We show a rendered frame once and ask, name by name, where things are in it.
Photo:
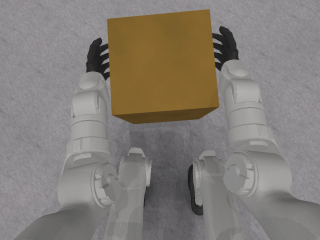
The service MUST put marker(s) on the robot left forearm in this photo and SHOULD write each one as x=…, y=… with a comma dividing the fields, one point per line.
x=89, y=123

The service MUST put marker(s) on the carton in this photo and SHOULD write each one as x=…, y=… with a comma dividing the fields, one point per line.
x=162, y=67

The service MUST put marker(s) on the robot right forearm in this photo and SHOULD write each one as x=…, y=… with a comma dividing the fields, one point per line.
x=244, y=110

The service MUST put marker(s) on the robot left upper arm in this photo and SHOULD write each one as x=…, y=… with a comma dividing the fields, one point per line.
x=85, y=194

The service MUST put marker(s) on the left robot thigh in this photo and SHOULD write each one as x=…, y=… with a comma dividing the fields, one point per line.
x=125, y=220

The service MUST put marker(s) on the right robot shin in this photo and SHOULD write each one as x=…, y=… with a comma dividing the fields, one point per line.
x=197, y=195

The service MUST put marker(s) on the robot right hand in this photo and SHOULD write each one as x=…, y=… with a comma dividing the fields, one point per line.
x=228, y=48

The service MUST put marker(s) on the robot right upper arm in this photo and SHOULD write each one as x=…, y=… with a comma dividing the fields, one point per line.
x=262, y=181

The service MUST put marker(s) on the robot left hand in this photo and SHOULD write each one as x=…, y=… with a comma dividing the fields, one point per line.
x=94, y=60

